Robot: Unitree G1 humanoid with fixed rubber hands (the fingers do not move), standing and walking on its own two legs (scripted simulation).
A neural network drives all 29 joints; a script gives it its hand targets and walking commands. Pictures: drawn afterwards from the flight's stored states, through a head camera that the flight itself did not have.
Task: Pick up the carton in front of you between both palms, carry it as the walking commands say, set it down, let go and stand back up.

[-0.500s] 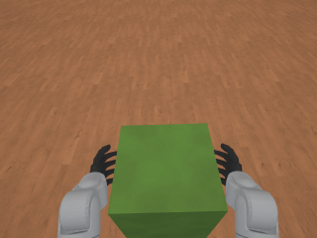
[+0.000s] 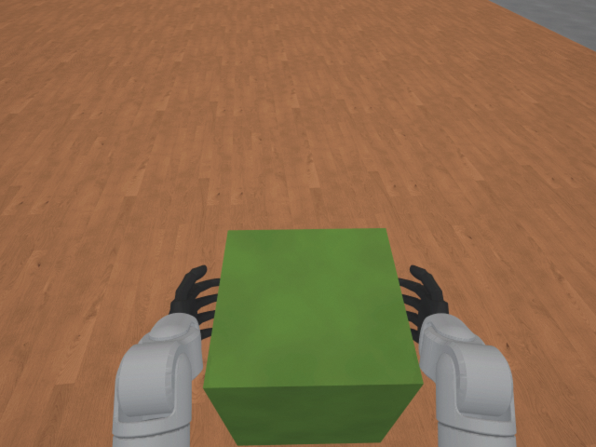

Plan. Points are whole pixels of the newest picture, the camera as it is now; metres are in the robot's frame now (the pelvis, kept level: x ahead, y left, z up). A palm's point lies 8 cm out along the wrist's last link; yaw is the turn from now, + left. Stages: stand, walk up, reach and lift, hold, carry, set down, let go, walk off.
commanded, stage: carry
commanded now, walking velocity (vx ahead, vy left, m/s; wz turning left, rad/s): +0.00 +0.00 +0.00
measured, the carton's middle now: (308, 342) +0.27 +0.00 +0.01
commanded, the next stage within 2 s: none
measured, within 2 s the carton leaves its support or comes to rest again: neither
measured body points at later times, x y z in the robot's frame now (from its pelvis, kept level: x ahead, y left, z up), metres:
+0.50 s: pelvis -0.01 -0.01 +0.00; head -0.04 -0.01 +0.45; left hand +0.28 +0.14 +0.04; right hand +0.28 -0.16 +0.04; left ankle +0.08 +0.09 -0.73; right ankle -0.11 -0.12 -0.73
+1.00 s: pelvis -0.02 -0.02 +0.00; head -0.04 -0.02 +0.45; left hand +0.28 +0.13 +0.03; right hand +0.28 -0.17 +0.03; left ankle +0.08 +0.09 -0.73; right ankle -0.11 -0.12 -0.73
